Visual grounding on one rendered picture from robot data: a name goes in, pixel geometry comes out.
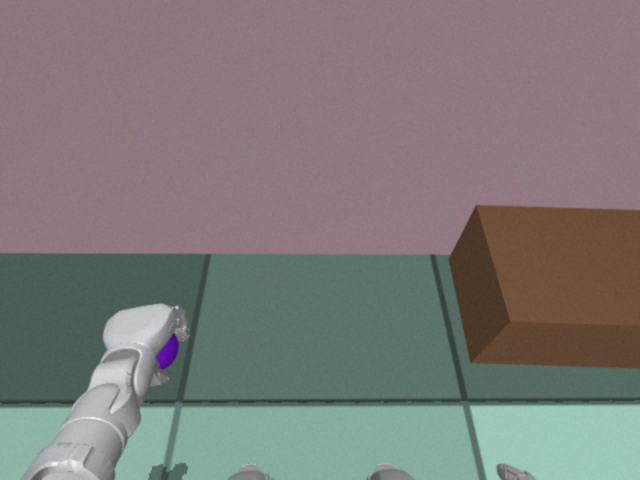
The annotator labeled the right robot hand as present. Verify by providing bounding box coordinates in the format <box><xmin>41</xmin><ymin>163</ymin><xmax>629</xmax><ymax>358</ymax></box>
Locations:
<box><xmin>497</xmin><ymin>463</ymin><xmax>537</xmax><ymax>480</ymax></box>

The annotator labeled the left robot hand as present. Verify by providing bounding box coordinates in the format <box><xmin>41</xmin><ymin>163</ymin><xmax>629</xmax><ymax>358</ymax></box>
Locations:
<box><xmin>103</xmin><ymin>303</ymin><xmax>190</xmax><ymax>387</ymax></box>

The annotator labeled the left robot arm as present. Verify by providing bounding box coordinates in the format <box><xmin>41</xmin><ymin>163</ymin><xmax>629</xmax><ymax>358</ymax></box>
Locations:
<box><xmin>21</xmin><ymin>343</ymin><xmax>156</xmax><ymax>480</ymax></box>

